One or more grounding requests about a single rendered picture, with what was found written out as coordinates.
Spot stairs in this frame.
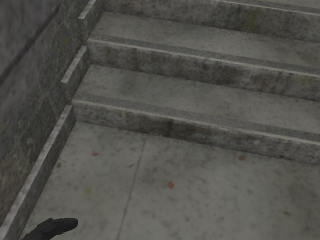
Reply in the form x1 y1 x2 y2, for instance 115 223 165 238
71 0 320 166

